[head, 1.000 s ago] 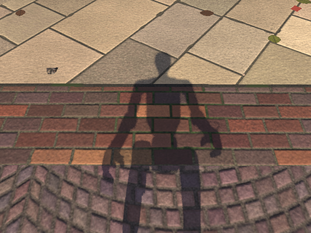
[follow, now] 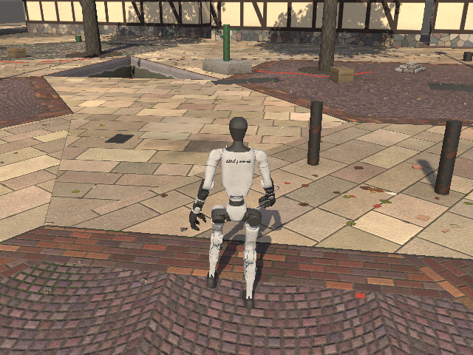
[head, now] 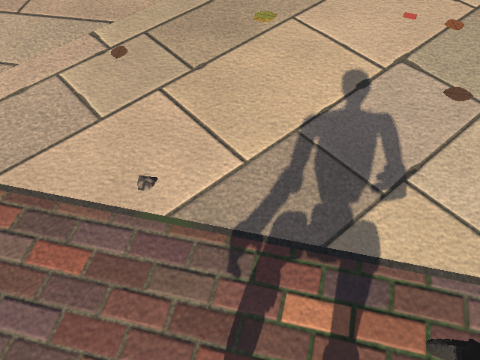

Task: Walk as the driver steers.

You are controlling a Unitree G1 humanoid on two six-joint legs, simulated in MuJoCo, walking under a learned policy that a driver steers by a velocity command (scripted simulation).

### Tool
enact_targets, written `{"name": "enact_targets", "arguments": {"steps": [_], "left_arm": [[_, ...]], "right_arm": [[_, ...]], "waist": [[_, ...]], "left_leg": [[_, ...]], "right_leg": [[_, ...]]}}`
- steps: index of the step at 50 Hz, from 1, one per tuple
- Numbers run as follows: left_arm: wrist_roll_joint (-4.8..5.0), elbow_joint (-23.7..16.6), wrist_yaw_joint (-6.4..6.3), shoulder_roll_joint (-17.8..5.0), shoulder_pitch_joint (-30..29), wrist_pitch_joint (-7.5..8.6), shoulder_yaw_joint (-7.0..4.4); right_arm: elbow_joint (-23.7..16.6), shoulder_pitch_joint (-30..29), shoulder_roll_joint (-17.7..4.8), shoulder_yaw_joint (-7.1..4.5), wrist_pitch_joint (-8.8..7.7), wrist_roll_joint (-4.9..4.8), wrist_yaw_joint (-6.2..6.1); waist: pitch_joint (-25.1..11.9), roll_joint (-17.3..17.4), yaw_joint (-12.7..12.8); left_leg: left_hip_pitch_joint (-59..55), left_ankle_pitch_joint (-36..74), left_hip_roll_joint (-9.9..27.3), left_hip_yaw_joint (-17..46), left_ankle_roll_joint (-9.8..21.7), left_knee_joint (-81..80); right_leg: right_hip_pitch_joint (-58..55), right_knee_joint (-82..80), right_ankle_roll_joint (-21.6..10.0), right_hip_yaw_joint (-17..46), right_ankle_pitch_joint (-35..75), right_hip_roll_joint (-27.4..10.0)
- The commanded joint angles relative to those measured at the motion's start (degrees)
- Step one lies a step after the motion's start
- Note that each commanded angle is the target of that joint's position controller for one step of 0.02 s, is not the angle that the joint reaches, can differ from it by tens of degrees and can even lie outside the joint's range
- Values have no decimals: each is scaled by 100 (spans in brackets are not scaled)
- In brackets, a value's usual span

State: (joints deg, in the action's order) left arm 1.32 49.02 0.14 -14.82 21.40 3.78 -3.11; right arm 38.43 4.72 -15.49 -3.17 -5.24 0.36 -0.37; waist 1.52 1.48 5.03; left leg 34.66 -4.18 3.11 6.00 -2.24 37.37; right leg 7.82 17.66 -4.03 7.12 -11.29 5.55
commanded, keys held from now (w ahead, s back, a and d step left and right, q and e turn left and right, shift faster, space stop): w+e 0.96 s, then w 0.04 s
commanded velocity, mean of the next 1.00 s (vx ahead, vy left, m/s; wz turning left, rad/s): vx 0.50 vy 0.00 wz -0.56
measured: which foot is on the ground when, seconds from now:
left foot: up 0.00-0.14, down 0.16-0.68, up 0.70-1.00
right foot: down 0.00-0.16, up 0.18-0.64, down 0.66-1.00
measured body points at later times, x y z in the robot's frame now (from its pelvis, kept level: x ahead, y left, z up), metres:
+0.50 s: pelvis +0.26 +0.02 -0.01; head +0.29 +0.01 +0.44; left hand +0.53 +0.21 -0.09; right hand +0.20 -0.27 -0.12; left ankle +0.22 +0.15 -0.75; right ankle +0.36 -0.18 -0.69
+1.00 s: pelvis +0.50 -0.13 +0.00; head +0.52 -0.16 +0.44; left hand +0.72 +0.07 -0.10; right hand +0.54 -0.46 -0.09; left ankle +0.76 -0.08 -0.69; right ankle +0.42 -0.18 -0.75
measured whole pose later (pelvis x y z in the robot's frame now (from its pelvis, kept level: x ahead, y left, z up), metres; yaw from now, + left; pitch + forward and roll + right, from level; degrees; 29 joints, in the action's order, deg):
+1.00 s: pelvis +0.50 -0.13 +0.00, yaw -36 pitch +2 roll +0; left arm 1.0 39.9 -0.2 -16.7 19.4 2.3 -3.7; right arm 39.9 3.5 -17.4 -2.5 -5.3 0.5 0.6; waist 2.0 2.1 3.8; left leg 37.7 0.4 4.5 5.5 -3.8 38.5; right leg 8.7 20.8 -4.2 7.2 -13.5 6.0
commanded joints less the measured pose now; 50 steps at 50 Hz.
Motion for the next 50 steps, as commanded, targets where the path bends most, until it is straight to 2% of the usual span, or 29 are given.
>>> {"name": "enact_targets", "arguments": {"steps": [1, 3, 5, 7, 8, 9, 10, 11, 12, 13, 15, 17, 20, 24, 28, 30, 31, 32, 33, 34, 35, 36, 37, 38, 39, 40, 43, 47, 50], "left_arm": [[45, -356, -88, -1029, 39, -4, -255], [55, -348, -110, -1016, 161, -64, -260], [44, -392, -132, -1066, 110, -104, -291], [19, -503, -126, -911, -80, -113, -252], [-55, -641, -99, -626, -213, -80, -150], [27, -789, -104, -194, 482, -12, -17], [99, -791, -110, -612, 551, 4, -61], [102, -788, -107, -1002, 107, -23, -175], [51, -839, -108, -998, -216, -61, -194], [-1, -910, -89, -925, -398, -79, -203], [26, -990, -26, -725, -427, -152, -203], [26, -1107, 12, -547, -546, -208, -164], [-12, -1288, 64, -482, -870, -215, -126], [-11, -1477, 203, -402, -1543, -146, -61], [10, -1784, 317, -463, -2107, -157, -65], [-15, -1874, 349, -605, -2047, -178, -134], [-34, -1848, 342, -740, -1768, -202, -211], [-27, -1679, 317, -956, -1032, -222, -348], [-8, -1413, 227, -1316, -22, -265, -546], [34, -1367, 119, -2032, 259, -278, -679], [31, -1577, 152, -1925, 365, -189, -590], [-29, -1495, 190, -1490, 281, -118, -459], [-25, -1462, 183, -1329, 13, -73, -406], [-29, -1518, 166, -1158, -400, -65, -342], [-82, -1601, 149, -1018, -706, -65, -287], [-134, -1666, 131, -980, -863, -63, -267], [-100, -1565, 46, -1063, -831, -16, -296], [-34, -1374, -64, -1156, -510, -53, -330], [-5, -1200, -88, -1169, -207, -75, -331]], "right_arm": [[-507, -614, -326, -64, -132, -65, 60], [-576, -777, -416, -93, -180, -93, 101], [-568, -662, -558, -149, -232, -118, 114], [-367, 146, -791, -274, -270, -79, 59], [-277, 1002, -1084, -366, -279, 11, 1], [-118, 1638, -1573, -487, -184, 81, -10], [-36, 1706, -1211, -421, -129, -24, 33], [-88, 1424, -805, -307, -112, -49, 31], [-106, 1142, -654, -246, -84, -23, 32], [-55, 925, -517, -197, -69, -4, 47], [21, 720, -449, -170, -90, 37, 56], [110, 716, -545, -215, -140, -3, 63], [252, 773, -771, -289, -156, 0, 45], [402, 919, -966, -323, -92, -42, 8], [593, 1234, -1173, -381, 20, -154, 1], [620, 1249, -1322, -422, 99, -194, -20], [617, 1250, -1421, -448, 142, -213, -43], [602, 1199, -1441, -444, 190, -229, -69], [561, 1264, -1289, -372, 188, -180, -101], [268, 1773, -556, -119, 98, 114, -42], [118, 1562, -599, -32, -123, 30, 37], [-12, 840, -1069, -167, -238, -235, 97], [-97, 624, -1007, -128, -297, -259, 95], [-17, 641, -965, -127, -300, -119, 45], [18, 735, -1021, -171, -250, -22, 20], [30, 826, -1013, -184, -178, 6, 29], [24, 774, -777, -131, -38, 68, 15], [-191, -134, -517, -11, -47, 51, 56], [-275, -571, -537, 11, -113, -46, 155]], "waist": [[-99, -651, -30], [-93, -678, -30], [-111, -799, -182], [-481, -809, -652], [-1188, -429, -1071], [-2034, 1133, -926], [-1876, 1450, -912], [-1055, 780, -990], [-585, 397, -913], [-251, 309, -800], [-46, 539, -593], [-13, 478, -550], [-5, 266, -573], [105, 147, -809], [274, 169, -927], [135, 288, -774], [-104, 395, -576], [-505, 347, -132], [-1020, 135, 341], [-1576, -1411, -48], [-2630, -1374, 61], [-1954, -748, 287], [-1237, -593, 112], [-814, -229, -170], [-594, -314, -412], [-529, -434, -566], [-399, -405, -646], [-170, -525, -316], [-128, -618, -105]], "left_leg": [[-661, 658, -352, -224, -73, -608], [-823, 499, -422, -151, -37, -914], [-1160, 159, -433, -123, 67, -1146], [-2438, 125, -287, -164, 353, -1475], [-3796, -101, 527, 518, 724, -1282], [-5692, -880, 1848, 2673, 1605, -1493], [-5590, -2023, 2207, 3788, 1780, -1879], [-4887, -2205, 1917, 3060, 1547, -2009], [-4215, -1638, 1645, 2250, 1367, -2107], [-3660, -1095, 1412, 1713, 1304, -2278], [-2982, -526, 1151, 953, 1219, -2593], [-2794, -77, 1143, 492, 1314, -2812], [-2880, 560, 1182, -93, 1376, -2919], [-2987, 851, 1042, -883, 1168, -2895], [-3586, 1165, 1253, -1194, 998, -2677], [-3859, 2610, 1297, -1410, 877, -2128], [-3913, 3633, 1272, -1533, 810, -1561], [-3717, 4212, 1142, -1717, 686, -554], [-2769, 3601, 933, -1816, 471, 854], [-238, -1111, 194, -1733, 108, 3061], [854, -3154, -505, -379, 53, 4175], [1409, -2623, -164, -44, 172, 4275], [1423, -2108, 46, -132, 254, 3850], [1064, -1757, 255, -141, 223, 3361], [593, -1543, 386, -124, 175, 2981], [258, -1415, 421, -119, 127, 2827], [25, -1014, 325, -275, -106, 2148], [-191, 479, 41, -295, -206, 412], [-592, 1069, -142, -303, -161, -367]], "right_leg": [[406, -412, -780, 1121, 884, -1227], [198, -171, -724, 1396, 722, -1298], [43, 116, -638, 1688, 725, -1373], [282, 871, -392, 1578, 1112, -1078], [891, 2216, -195, 1183, 753, -786], [2675, 4024, 175, 318, -1341, 7], [3597, 5007, 245, 229, -2270, -368], [3850, 5369, 276, 272, -1796, -620], [3748, 5377, 328, 87, -1359, -805], [3642, 5162, 364, 31, -1063, -938], [3274, 4892, 389, -57, -753, -1169], [3277, 4664, 455, -144, -500, -1239], [3406, 3951, 531, -168, 198, -1293], [3054, 2668, 421, -499, 1276, -1162], [3016, 2012, 186, -768, 967, -1030], [2620, 1854, -26, -1046, 374, -763], [2125, 1835, -154, -1232, 76, -533], [1117, 1561, -337, -1364, 191, -271], [-537, 1393, -574, -1068, 459, -241], [-2760, 1370, -1428, 1627, 426, -1826], [-3464, 268, -2155, 4195, -737, -2584], [-3052, 11, -1736, 3457, -767, -2381], [-2205, -19, -1524, 2705, -437, -2150], [-1313, -43, -1342, 2116, 135, -1911], [-593, -148, -1272, 1703, 746, -1728], [-150, -284, -1267, 1556, 1012, -1621], [521, -453, -1317, 1081, 1638, -1436], [782, -410, -997, 719, 1089, -1093], [694, -328, -874, 848, 581, -1190]]}}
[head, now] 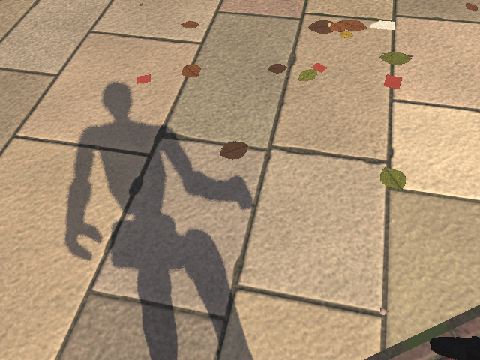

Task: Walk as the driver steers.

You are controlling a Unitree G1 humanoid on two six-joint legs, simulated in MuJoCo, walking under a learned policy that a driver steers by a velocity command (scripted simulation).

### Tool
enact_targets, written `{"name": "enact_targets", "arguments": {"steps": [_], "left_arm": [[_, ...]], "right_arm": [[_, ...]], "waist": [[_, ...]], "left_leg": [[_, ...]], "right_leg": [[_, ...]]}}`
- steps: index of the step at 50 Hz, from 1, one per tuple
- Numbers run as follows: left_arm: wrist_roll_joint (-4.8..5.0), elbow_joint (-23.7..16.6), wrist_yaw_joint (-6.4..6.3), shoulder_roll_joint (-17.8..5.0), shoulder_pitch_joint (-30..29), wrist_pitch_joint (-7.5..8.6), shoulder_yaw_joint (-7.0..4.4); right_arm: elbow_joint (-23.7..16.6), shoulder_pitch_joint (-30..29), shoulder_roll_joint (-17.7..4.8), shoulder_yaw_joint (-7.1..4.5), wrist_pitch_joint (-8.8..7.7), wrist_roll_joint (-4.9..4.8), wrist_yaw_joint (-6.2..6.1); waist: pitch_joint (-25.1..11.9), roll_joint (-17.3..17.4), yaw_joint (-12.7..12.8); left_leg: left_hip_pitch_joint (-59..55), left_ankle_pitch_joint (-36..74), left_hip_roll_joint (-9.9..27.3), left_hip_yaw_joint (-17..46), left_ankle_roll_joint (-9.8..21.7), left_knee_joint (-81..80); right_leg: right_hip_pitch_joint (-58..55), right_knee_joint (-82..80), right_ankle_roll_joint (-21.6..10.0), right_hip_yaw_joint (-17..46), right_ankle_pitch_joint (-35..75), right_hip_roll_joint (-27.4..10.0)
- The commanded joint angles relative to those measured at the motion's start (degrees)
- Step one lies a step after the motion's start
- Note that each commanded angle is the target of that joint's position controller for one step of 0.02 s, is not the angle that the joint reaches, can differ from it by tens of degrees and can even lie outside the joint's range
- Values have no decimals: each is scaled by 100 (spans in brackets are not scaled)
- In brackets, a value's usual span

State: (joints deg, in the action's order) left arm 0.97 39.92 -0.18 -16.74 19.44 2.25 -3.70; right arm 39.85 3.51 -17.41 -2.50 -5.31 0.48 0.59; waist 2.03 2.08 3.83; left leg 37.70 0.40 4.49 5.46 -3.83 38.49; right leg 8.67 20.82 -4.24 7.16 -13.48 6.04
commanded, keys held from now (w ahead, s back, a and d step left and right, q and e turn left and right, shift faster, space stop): w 1.00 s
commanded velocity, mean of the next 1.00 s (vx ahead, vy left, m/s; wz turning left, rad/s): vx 0.50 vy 0.00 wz -0.12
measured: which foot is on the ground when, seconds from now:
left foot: up 0.00-0.12, down 0.14-0.68, up 0.70-1.00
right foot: down 0.00-0.14, up 0.16-0.64, down 0.66-1.00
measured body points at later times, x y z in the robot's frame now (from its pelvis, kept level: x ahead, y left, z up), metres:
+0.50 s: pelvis +0.27 +0.05 +0.00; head +0.30 +0.05 +0.45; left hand +0.50 +0.27 -0.09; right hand +0.25 -0.23 -0.12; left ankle +0.22 +0.15 -0.75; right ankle +0.42 -0.13 -0.69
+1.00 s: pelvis +0.54 -0.04 +0.00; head +0.56 -0.04 +0.45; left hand +0.59 +0.24 -0.12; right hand +0.70 -0.31 -0.10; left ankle +0.73 +0.13 -0.68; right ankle +0.49 -0.12 -0.75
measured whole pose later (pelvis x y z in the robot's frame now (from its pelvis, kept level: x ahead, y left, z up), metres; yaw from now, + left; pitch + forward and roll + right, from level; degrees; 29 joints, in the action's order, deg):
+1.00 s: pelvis +0.54 -0.04 +0.00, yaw -5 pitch +1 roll -1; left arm 0.3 47.1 0.9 -15.7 20.8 4.6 -3.0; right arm 43.6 6.8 -17.2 -2.4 -3.7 -0.2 0.7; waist 0.9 2.8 3.8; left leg 38.8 0.2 7.0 2.6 -1.2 42.4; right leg 3.4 13.1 -3.4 -2.2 -11.0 4.2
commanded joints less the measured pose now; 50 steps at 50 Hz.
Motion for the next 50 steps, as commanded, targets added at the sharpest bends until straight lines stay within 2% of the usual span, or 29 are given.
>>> {"name": "enact_targets", "arguments": {"steps": [1, 3, 5, 6, 7, 8, 9, 10, 11, 12, 14, 16, 19, 23, 26, 29, 31, 32, 33, 34, 35, 36, 37, 38, 39, 40, 43, 46, 50], "left_arm": [[41, -221, -54, -937, 88, 78, -259], [30, -117, -53, -875, 210, 67, -238], [2, -62, -46, -894, 183, 31, -250], [-3, -63, -39, -823, 141, 13, -225], [-34, -91, -24, -620, 140, 16, -147], [-109, -176, -28, -325, 531, 47, -27], [58, -184, -37, -167, 1063, 112, 36], [119, -133, -44, -708, 653, 128, -65], [108, -261, -44, -890, -14, 127, -120], [10, -346, -44, -820, -405, 127, -100], [-39, -380, -2, -629, -417, 156, -96], [-23, -310, 18, -443, -312, 139, -65], [-83, -459, 24, -271, -775, 146, 11], [-57, -568, 101, -134, -1458, 216, 79], [-2, -695, 176, -155, -1937, 256, 82], [17, -822, 260, -254, -2176, 291, 52], [-6, -757, 272, -422, -1849, 308, -22], [-39, -583, 244, -584, -1254, 306, -120], [-69, -340, 187, -870, -361, 291, -253], [-188, -247, 132, -1414, 456, 257, -371], [-67, -135, 145, -1331, 655, 216, -350], [-24, -146, 150, -945, 426, 207, -216], [-30, -179, 140, -798, 70, 204, -154], [-84, -178, 160, -692, -264, 217, -113], [-129, -195, 178, -531, -502, 250, -63], [-153, -188, 186, -530, -636, 276, -65], [-95, -25, 179, -596, -644, 382, -101], [-87, 160, 113, -712, -430, 373, -131], [-27, 409, 56, -868, -32, 316, -153]], "right_arm": [[-434, -505, -401, -71, -131, -76, 90], [-458, -506, -528, -121, -167, -73, 132], [-431, -266, -617, -173, -192, -70, 134], [-333, 96, -681, -228, -205, -46, 109], [-230, 693, -868, -312, -232, 15, 77], [-169, 1478, -1286, -414, -241, 94, 55], [144, 2035, -1459, -504, -151, 18, 124], [117, 2001, -955, -367, -138, -137, 148], [76, 1662, -725, -289, -105, -124, 124], [28, 1378, -609, -225, -70, -52, 117], [36, 1114, -461, -161, -71, 28, 88], [98, 1142, -435, -149, -96, -17, 74], [237, 1299, -684, -211, -93, -80, 31], [414, 1538, -807, -224, -14, -134, -5], [594, 1866, -861, -227, 50, -168, -12], [722, 1987, -933, -254, 148, -194, -38], [746, 1896, -1041, -289, 207, -201, -72], [736, 1802, -1037, -280, 233, -212, -89], [680, 1787, -876, -209, 235, -157, -105], [469, 2130, -392, -37, 155, -37, -95], [523, 2371, -172, 53, 44, -82, -69], [450, 1951, -752, -103, -40, -216, -21], [301, 1449, -811, -119, -81, -285, 6], [263, 1219, -743, -115, -81, -210, -3], [286, 1217, -699, -146, -33, -120, -19], [320, 1372, -601, -132, 22, -119, -10], [346, 1334, -392, -100, 158, -87, -42], [179, 737, -299, -67, 152, -43, -33], [-16, -82, -168, 0, 65, -92, 59]], "waist": [[-164, -697, 47], [-129, -762, 27], [-108, -921, -127], [-230, -923, -328], [-715, -777, -610], [-1630, 131, -736], [-2076, 1774, -648], [-1486, 991, -833], [-785, 461, -885], [-385, 86, -794], [-194, 314, -513], [-269, 412, -429], [-137, 236, -517], [-31, 205, -749], [79, 201, -916], [169, 250, -863], [-30, 319, -586], [-399, 273, -231], [-1039, 150, 163], [-2004, -837, 245], [-2547, -1866, 182], [-1816, -1290, 259], [-1107, -1000, 163], [-648, -606, -14], [-435, -564, -208], [-390, -759, -376], [-241, -646, -519], [-58, -475, -374], [100, -464, -57]], "left_leg": [[-916, 612, -272, -202, 50, -631], [-947, 309, -267, -151, 204, -868], [-1221, -223, -307, -255, 403, -1011], [-1722, -332, -395, -399, 545, -1206], [-2697, -252, -142, -217, 789, -1165], [-4468, -191, 909, 1045, 1355, -943], [-5668, -1996, 1750, 3554, 2090, -1874], [-5384, -3304, 1714, 3831, 1925, -2224], [-4717, -3127, 1527, 3037, 1702, -2284], [-4044, -2432, 1244, 2345, 1586, -2381], [-3335, -1490, 926, 1694, 1594, -2606], [-3157, -905, 774, 1242, 1626, -2763], [-3121, -162, 816, 805, 1735, -2972], [-3105, 156, 596, 167, 1539, -3014], [-3274, 149, 703, 98, 1489, -2933], [-3764, 425, 952, 181, 1391, -2691], [-3964, 1422, 977, 110, 1267, -2219], [-3867, 2275, 790, -108, 1147, -1521], [-3300, 2183, 509, -335, 964, -403], [-1345, 241, -102, -657, 603, 1745], [-19, -3246, -725, -228, 453, 3086], [600, -3178, -363, 125, 518, 3561], [724, -2685, -101, -58, 569, 3460], [556, -2237, 97, -164, 545, 3119], [265, -1926, 261, -133, 520, 2805], [-67, -1762, 331, -118, 461, 2673], [-174, -1373, 377, -195, 299, 2172], [65, -404, 375, -223, 219, 1147], [-255, 585, 133, -432, 270, -169]], "right_leg": [[440, -537, -831, 947, 706, -1326], [45, -272, -757, 1203, 676, -1516], [-198, 19, -653, 1359, 1028, -1619], [-224, 364, -555, 1299, 1519, -1473], [-67, 1245, -378, 1039, 1887, -1159], [1022, 2969, -91, 598, 738, -656], [2770, 4633, 270, 94, -1863, -24], [3467, 5223, 262, 432, -1841, -314], [3669, 5278, 243, 276, -1339, -537], [3529, 5050, 238, 45, -969, -750], [3105, 4476, 279, -58, -470, -1082], [2880, 4116, 334, -211, -366, -1138], [3075, 3212, 465, -348, 163, -1217], [2719, 1839, 505, -539, 1360, -1089], [2500, 1304, 473, -634, 1676, -951], [2505, 952, 285, -618, 1269, -879], [1914, 750, 108, -742, 932, -726], [1022, 561, -42, -898, 999, -576], [-387, 682, -253, -721, 1139, -779], [-2638, 848, -943, 1269, 976, -2230], [-3318, -7, -1487, 3322, -40, -2896], [-2804, -244, -1256, 2990, -700, -2707], [-2017, -366, -1074, 2204, -524, -2483], [-1221, -568, -995, 1683, -45, -2247], [-676, -761, -933, 1319, 398, -2054], [-283, -919, -971, 1134, 708, -1984], [157, -1248, -1043, 549, 1297, -1848], [86, -1367, -958, 123, 1604, -1731], [-45, -1397, -765, -247, 1457, -1614]]}}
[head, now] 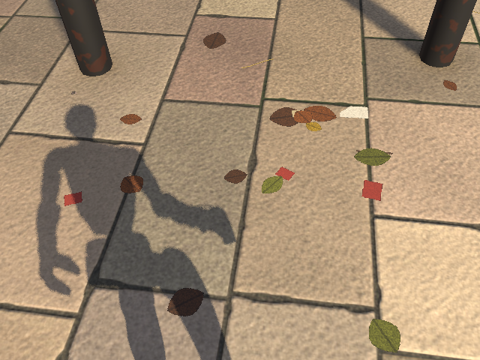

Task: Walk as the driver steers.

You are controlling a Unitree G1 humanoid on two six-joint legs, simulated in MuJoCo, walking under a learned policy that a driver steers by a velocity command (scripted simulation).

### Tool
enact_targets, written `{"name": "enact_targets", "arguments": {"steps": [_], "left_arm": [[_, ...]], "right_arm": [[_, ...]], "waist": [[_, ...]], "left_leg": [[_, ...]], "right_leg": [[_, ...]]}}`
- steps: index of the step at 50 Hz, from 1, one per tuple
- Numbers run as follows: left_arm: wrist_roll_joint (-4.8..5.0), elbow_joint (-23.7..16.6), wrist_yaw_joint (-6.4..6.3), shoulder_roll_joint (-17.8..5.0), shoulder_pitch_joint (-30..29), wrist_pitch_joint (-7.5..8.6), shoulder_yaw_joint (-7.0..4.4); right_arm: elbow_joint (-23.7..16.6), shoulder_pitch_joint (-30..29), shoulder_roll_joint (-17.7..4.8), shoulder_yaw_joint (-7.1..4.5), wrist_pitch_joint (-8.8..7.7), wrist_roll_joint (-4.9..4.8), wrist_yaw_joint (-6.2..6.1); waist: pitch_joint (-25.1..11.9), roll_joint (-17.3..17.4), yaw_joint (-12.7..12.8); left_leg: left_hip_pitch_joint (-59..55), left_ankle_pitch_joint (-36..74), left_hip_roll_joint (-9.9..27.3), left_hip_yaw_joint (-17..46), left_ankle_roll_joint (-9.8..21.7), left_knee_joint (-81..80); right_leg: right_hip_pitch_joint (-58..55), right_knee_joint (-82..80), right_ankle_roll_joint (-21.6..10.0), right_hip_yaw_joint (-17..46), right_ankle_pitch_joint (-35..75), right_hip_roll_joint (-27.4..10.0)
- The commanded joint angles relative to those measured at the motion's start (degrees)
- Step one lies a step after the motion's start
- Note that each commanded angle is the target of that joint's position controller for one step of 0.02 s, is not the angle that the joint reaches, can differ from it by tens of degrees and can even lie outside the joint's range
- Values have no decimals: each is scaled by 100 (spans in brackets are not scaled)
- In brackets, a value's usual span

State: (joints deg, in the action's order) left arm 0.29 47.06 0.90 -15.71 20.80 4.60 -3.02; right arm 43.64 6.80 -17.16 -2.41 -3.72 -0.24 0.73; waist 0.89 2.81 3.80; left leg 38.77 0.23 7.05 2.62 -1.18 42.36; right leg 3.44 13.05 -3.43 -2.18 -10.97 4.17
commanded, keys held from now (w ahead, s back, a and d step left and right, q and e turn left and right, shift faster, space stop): w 0.56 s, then w+q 0.14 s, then q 0.14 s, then no key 0.16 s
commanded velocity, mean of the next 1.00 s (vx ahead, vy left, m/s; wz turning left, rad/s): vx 0.43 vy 0.00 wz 0.11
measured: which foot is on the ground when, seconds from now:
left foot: up 0.00-0.18, down 0.20-0.72, up 0.74-1.00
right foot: down 0.00-0.20, up 0.22-0.70, down 0.72-1.00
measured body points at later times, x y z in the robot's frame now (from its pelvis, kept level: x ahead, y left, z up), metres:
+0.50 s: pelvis +0.28 +0.06 +0.00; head +0.30 +0.07 +0.45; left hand +0.44 +0.32 -0.10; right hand +0.31 -0.22 -0.12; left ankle +0.25 +0.15 -0.75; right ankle +0.41 -0.12 -0.68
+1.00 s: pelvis +0.50 +0.00 +0.00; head +0.54 -0.01 +0.45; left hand +0.55 +0.28 -0.12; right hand +0.68 -0.26 -0.12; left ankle +0.56 +0.15 -0.70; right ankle +0.53 -0.10 -0.75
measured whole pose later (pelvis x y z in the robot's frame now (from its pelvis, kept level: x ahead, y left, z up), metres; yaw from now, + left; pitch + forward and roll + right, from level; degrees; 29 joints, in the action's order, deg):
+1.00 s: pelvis +0.50 +0.00 +0.00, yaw +9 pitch +1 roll -1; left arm -1.0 50.5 0.0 -15.0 11.0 3.9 -3.3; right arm 44.7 9.6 -17.5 -4.2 0.8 -0.4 -1.3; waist 3.6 2.4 1.6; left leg 32.2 -14.8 3.7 1.8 -2.1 48.9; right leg 11.7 19.4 -2.4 -8.2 -8.9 -0.3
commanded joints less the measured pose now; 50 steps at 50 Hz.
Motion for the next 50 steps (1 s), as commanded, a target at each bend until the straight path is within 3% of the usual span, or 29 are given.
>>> {"name": "enact_targets", "arguments": {"steps": [1, 4, 6, 8, 9, 10, 11, 12, 13, 14, 15, 16, 18, 21, 26, 29, 31, 33, 34, 35, 36, 37, 38, 39, 41, 42, 45, 47, 50], "left_arm": [[56, -225, -57, -1003, -35, 61, -228], [81, -19, -79, -1038, 214, -35, -241], [93, 69, -109, -1088, 236, -102, -265], [91, 90, -137, -1171, 97, -165, -284], [69, 81, -151, -1087, 49, -195, -243], [-40, -54, -174, -853, 66, -186, -129], [-41, -144, -112, -151, 797, -60, 81], [46, -43, -77, -624, 515, 64, -13], [200, -218, -41, -962, -28, 140, -116], [197, -303, -59, -910, -383, 167, -99], [104, -334, -81, -852, -563, 155, -113], [59, -301, -88, -792, -472, 100, -133], [42, -224, -96, -553, -269, -25, -95], [-14, -374, -124, -446, -710, -105, -61], [9, -576, -31, -304, -1667, -19, 11], [48, -749, 46, -342, -2190, 24, 20], [55, -852, 102, -427, -2352, 69, -4], [48, -807, 125, -588, -2129, 121, -62], [41, -706, 113, -688, -1760, 145, -120], [18, -469, 67, -928, -998, 156, -253], [-118, -327, 8, -1338, -80, 162, -374], [-176, -245, -11, -1775, 157, 80, -475], [-132, -340, -10, -1214, 117, 62, -327], [-119, -419, -33, -938, -301, 60, -231], [-99, -428, -36, -603, -956, 45, -144], [-128, -411, -38, -532, -1153, 56, -127], [-186, -254, -41, -651, -1383, 99, -173], [-141, -150, -94, -732, -1478, 76, -199], [-87, 19, -142, -802, -1493, -12, -204]], "right_arm": [[-455, -586, -200, -3, -109, -38, 72], [-635, -959, -268, -11, -144, -65, 164], [-681, -946, -349, -33, -167, -56, 213], [-558, -410, -534, -122, -183, -38, 207], [-310, 393, -766, -255, -180, -21, 162], [-103, 1419, -1151, -378, -162, 31, 99], [16, 1792, -1619, -488, -118, 42, 95], [3, 1848, -1053, -342, -98, -44, 97], [-45, 1438, -858, -264, -101, -37, 78], [-107, 1066, -757, -233, -99, -5, 65], [-125, 792, -614, -195, -107, 35, 78], [-144, 642, -476, -151, -134, 92, 87], [-97, 588, -480, -163, -190, 62, 104], [52, 712, -676, -224, -226, 29, 48], [275, 1068, -828, -255, -159, -30, -41], [483, 1441, -878, -272, -92, -84, -53], [571, 1529, -906, -291, -21, -116, -79], [590, 1467, -994, -333, 38, -126, -114], [576, 1358, -1020, -340, 65, -130, -125], [561, 1345, -877, -285, 78, -101, -127], [407, 1335, -533, -152, 74, 19, -131], [319, 2095, 115, 30, -9, 0, -132], [419, 1948, -452, -103, -58, -86, -145], [281, 1519, -801, -228, -52, -188, -159], [246, 1227, -707, -280, 79, -112, -218], [244, 1321, -606, -307, 197, -113, -226], [118, 1303, -245, -258, 436, -76, -253], [3, 1119, -134, -212, 468, -9, -245], [-87, 739, -128, -171, 452, 14, -163]], "waist": [[253, -531, 16], [343, -558, 84], [285, -624, -12], [-63, -747, -363], [-587, -662, -754], [-1441, -223, -1132], [-2173, 1270, -821], [-2241, 966, -1055], [-1322, 637, -1015], [-826, 217, -863], [-438, 38, -708], [-345, 145, -511], [-316, 216, -336], [-48, 94, -354], [162, 47, -666], [287, 26, -849], [344, 55, -797], [233, 147, -602], [49, 180, -358], [-447, 86, -10], [-1311, -385, 341], [-2078, -1959, 17], [-2160, -1586, 185], [-1434, -1271, 126], [-776, -810, -202], [-642, -958, -393], [-412, -903, -592], [-444, -842, -611], [-566, -837, -494]], "left_leg": [[-366, 652, -163, -158, 25, -730], [-182, 339, -243, -115, 175, -1127], [-295, -93, -313, -138, 321, -1310], [-1200, -428, -575, -393, 510, -1477], [-2373, -306, -697, -515, 681, -1549], [-4129, 41, 123, 350, 1023, -1255], [-6168, -1129, 1433, 3061, 1982, -1743], [-6219, -1902, 1484, 3855, 1981, -2334], [-5515, -1908, 1302, 3027, 1711, -2469], [-4720, -1451, 1076, 2370, 1565, -2580], [-4008, -894, 880, 1914, 1513, -2754], [-3550, -510, 715, 1586, 1452, -2918], [-3101, -171, 618, 1235, 1522, -3210], [-2903, 83, 588, 808, 1582, -3508], [-2990, 11, 326, 167, 1301, -3594], [-3348, -96, 502, 253, 1278, -3435], [-3665, -23, 663, 442, 1218, -3192], [-3843, 244, 762, 636, 1124, -2862], [-3794, 735, 678, 608, 1039, -2473], [-3546, 1202, 358, 416, 883, -1608], [-2642, 317, -77, 136, 610, 30], [-492, -2851, -1013, -246, 158, 2026], [-123, -3597, -872, 513, 95, 2825], [152, -3347, -672, 512, 83, 3068], [-131, -2800, -285, 282, -24, 2706], [-519, -2591, -148, 255, -46, 2523], [-994, -2194, -229, 104, -132, 1904], [-1156, -1685, -207, 86, -118, 1131], [-1662, -930, -278, -93, -69, 123]], "right_leg": [[337, -583, -842, 702, 1156, -1489], [-303, -311, -781, 789, 1321, -1748], [-664, -35, -683, 843, 1728, -1888], [-774, 636, -534, 726, 3108, -1795], [-529, 1573, -385, 501, 3694, -1511], [525, 3168, -181, 265, 2557, -1201], [2935, 5278, 249, 165, -964, -137], [3651, 5994, 217, 943, -2234, -219], [4069, 6142, 149, 897, -1858, -522], [3973, 5897, 140, 708, -1341, -813], [3794, 5531, 177, 628, -1004, -982], [3423, 5298, 195, 669, -761, -1129], [3055, 4998, 285, 619, -592, -1185], [3345, 4222, 445, 563, 34, -1249], [3102, 2471, 461, 355, 1515, -1031], [3057, 1982, 413, 347, 1572, -914], [3060, 1692, 321, 444, 1271, -857], [2646, 1498, 223, 437, 891, -766], [2065, 1345, 143, 321, 776, -655], [920, 1278, -4, 240, 761, -596], [-690, 1551, -338, 1031, 1351, -1464], [-2553, 1196, -1182, 3264, 1378, -2866], [-2320, 900, -1201, 3684, 1637, -2853], [-1700, 947, -1019, 2704, 2421, -2719], [-443, 801, -834, 1481, 3408, -2292], [91, 616, -761, 1100, 3390, -2162], [872, 166, -973, 576, 3539, -2071], [882, 86, -994, 274, 3589, -2020], [805, 71, -910, -71, 3420, -1877]]}}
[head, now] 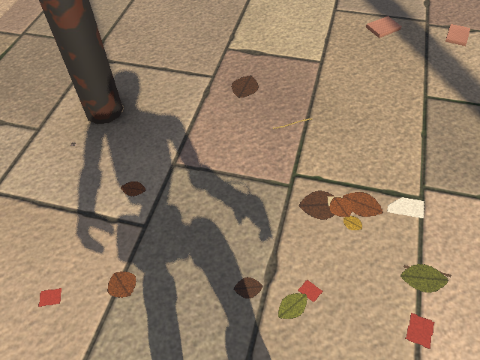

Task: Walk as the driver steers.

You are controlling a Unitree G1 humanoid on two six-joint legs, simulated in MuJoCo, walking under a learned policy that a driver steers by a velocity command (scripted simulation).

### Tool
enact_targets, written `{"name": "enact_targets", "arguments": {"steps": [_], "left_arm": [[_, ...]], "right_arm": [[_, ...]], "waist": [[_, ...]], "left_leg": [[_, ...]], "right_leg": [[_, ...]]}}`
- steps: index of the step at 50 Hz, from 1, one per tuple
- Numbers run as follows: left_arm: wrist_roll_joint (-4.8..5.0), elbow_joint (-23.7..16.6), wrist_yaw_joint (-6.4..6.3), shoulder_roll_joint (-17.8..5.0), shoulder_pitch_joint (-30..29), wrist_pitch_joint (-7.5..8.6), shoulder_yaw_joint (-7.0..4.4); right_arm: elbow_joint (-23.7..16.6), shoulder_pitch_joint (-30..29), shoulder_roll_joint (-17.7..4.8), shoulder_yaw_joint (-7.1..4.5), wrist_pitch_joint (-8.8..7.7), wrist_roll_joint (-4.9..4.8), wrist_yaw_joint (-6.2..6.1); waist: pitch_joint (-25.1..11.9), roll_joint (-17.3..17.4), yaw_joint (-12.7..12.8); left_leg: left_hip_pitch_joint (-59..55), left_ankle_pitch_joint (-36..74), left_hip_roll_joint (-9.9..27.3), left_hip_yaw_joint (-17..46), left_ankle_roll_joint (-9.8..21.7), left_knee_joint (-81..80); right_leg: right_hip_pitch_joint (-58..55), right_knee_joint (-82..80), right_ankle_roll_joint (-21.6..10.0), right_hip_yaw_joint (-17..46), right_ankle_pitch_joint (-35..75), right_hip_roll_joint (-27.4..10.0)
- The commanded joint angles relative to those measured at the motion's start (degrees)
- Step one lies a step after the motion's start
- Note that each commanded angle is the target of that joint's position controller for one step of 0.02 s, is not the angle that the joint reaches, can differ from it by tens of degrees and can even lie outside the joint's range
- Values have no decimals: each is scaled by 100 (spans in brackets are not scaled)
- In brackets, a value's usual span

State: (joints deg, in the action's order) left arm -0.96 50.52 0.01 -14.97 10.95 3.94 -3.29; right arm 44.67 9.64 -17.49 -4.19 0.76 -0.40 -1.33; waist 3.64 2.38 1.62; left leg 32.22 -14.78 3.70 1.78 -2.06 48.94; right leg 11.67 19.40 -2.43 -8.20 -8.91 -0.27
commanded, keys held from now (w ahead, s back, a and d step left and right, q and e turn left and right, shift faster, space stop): no key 1.00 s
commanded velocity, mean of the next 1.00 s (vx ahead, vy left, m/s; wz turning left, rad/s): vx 0.04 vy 0.00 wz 0.05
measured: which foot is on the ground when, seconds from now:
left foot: up 0.00-0.12, down 0.14-1.00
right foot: down 0.00-1.00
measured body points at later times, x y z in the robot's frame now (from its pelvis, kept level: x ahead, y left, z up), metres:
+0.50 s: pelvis +0.07 +0.03 -0.01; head +0.08 +0.04 +0.44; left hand +0.14 +0.31 -0.15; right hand +0.23 -0.21 -0.12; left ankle +0.10 +0.14 -0.75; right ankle +0.03 -0.10 -0.75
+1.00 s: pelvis +0.07 +0.03 -0.01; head +0.08 +0.03 +0.44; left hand +0.08 +0.29 -0.16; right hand +0.17 -0.23 -0.15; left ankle +0.10 +0.14 -0.75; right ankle +0.02 -0.10 -0.75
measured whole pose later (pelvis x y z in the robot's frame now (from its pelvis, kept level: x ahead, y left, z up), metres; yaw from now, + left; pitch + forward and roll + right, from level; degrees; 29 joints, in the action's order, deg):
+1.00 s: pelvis +0.07 +0.03 -0.01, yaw +2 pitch -2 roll +0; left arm -0.5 64.3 -2.4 -12.6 13.1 -0.1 -1.3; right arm 60.7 5.4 -13.3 -2.6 1.3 0.1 -1.7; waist 2.2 0.2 0.8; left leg 14.7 -11.2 -0.5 -0.6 1.2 27.4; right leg 6.1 25.7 1.7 -4.6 -17.9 -2.9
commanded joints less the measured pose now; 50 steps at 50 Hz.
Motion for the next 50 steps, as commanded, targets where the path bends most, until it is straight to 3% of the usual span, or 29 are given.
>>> {"name": "enact_targets", "arguments": {"steps": [1, 4, 6, 7, 8, 9, 10, 11, 12, 14, 18, 20, 27, 50], "left_arm": [[59, -245, -49, -919, -436, 24, -182], [140, -55, -28, -1032, -357, -81, -197], [222, 29, -33, -922, -399, -138, -150], [149, 135, -24, -692, -98, -134, -73], [-74, 142, 12, -456, 237, -99, 6], [-51, 212, -14, -205, 491, -142, 86], [2, 167, -55, -459, 116, -216, 53], [36, 144, -76, -541, -39, -277, 39], [31, 224, -106, -559, -17, -341, 41], [-5, 319, -118, -818, -38, -407, -4], [49, 524, -123, -721, -71, -356, 1], [63, 620, -132, -680, -82, -361, 5], [56, 867, -189, -645, -89, -434, 6], [46, 1279, -261, -359, 467, -361, 118]], "right_arm": [[-230, 312, -135, 4, 9, 33, 65], [-326, 51, -264, -25, 32, 50, 106], [-271, 148, -316, -60, 24, 91, 119], [-269, 191, -575, -125, 22, 121, 80], [-350, 167, -990, -191, 44, 154, 5], [-332, -37, -652, -60, 69, 217, -12], [-338, -241, -350, 0, 58, 182, 42], [-293, -447, -282, 25, 32, 167, 73], [-305, -644, -309, 24, 8, 148, 101], [-251, -678, -357, 11, -46, 105, 132], [26, -483, -361, -11, -106, 72, 89], [117, -528, -320, -12, -87, 71, 70], [454, -692, -277, -19, -35, 66, 43], [1411, -594, -218, 63, 2, 43, -54]], "waist": [[-843, -763, -222], [-752, -743, -182], [-718, -660, -340], [-793, -322, -292], [-1116, 496, 25], [-1334, 1047, 123], [-1205, 738, -10], [-1064, 681, 51], [-934, 609, 104], [-575, 296, 20], [-785, -75, -62], [-814, -145, -63], [-589, -203, -21], [-244, -216, -96]], "left_leg": [[-1073, 622, 23, -45, 35, -746], [-1255, 479, -55, -125, 160, -1372], [-1909, 1101, -174, -238, 370, -2328], [-2471, 2322, 103, 128, 523, -2697], [-3225, 4054, 910, 909, 834, -2421], [-3093, 3547, 1349, 1456, 1532, -2555], [-2772, 2564, 1136, 1429, 1536, -2720], [-2552, 1820, 879, 1211, 1297, -2791], [-2303, 1325, 651, 996, 1057, -2789], [-2039, 1191, 331, 701, 742, -2727], [-2526, 2556, 173, 411, 704, -2302], [-2605, 2697, 146, 361, 726, -2262], [-2444, 2128, 38, 248, 678, -2380], [-2291, 1049, -124, 84, 536, -2560]], "right_leg": [[-124, -521, -1000, 540, 3109, -1450], [-355, -228, -925, 693, 2582, -1544], [-195, 207, -613, 688, 1680, -1326], [27, 547, -260, 550, 997, -1027], [522, 1193, 129, 200, -452, -547], [633, 1275, 415, 337, -1508, -280], [483, 1150, 473, 504, -1415, -319], [386, 930, 442, 538, -1006, -333], [195, 696, 405, 567, -662, -355], [59, 462, 334, 595, -328, -406], [-119, 342, 320, 615, 213, -453], [-167, 323, 331, 582, 255, -445], [-209, 216, 332, 531, -13, -427], [138, 68, 318, 463, -616, -366]]}}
